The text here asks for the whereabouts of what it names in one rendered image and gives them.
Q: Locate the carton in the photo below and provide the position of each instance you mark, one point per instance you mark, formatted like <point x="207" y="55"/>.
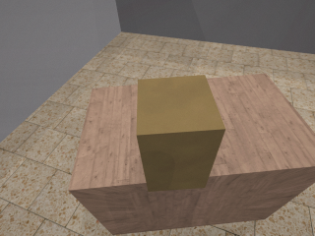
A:
<point x="179" y="132"/>

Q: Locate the pedestal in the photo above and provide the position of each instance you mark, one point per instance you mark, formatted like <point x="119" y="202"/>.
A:
<point x="266" y="158"/>

